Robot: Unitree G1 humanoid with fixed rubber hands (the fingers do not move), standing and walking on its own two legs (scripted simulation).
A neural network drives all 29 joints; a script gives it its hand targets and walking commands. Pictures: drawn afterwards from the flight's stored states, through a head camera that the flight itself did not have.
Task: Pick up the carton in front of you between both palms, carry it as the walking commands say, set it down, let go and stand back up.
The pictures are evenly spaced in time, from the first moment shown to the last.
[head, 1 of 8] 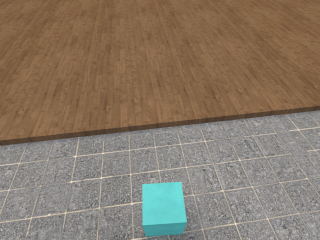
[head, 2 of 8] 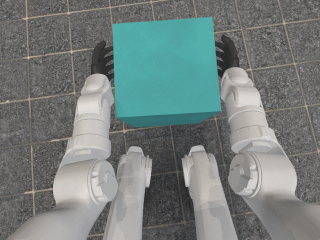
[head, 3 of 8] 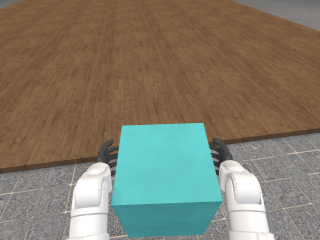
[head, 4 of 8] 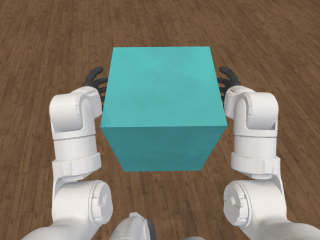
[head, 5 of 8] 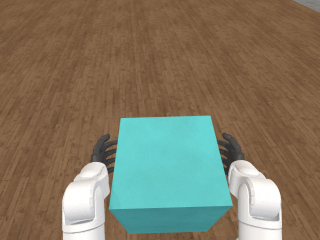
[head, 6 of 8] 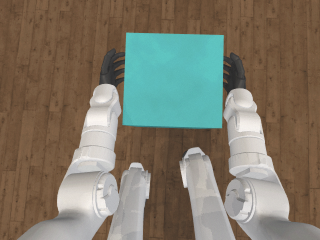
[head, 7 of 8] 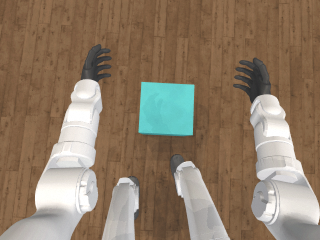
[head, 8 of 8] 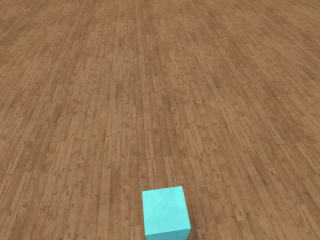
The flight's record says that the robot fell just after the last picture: no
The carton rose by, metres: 0.83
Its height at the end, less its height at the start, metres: +0.06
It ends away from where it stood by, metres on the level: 3.05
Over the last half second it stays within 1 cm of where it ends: yes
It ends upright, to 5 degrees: yes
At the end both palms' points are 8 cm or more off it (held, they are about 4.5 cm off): yes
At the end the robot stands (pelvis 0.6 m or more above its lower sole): yes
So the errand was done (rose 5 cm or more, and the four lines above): yes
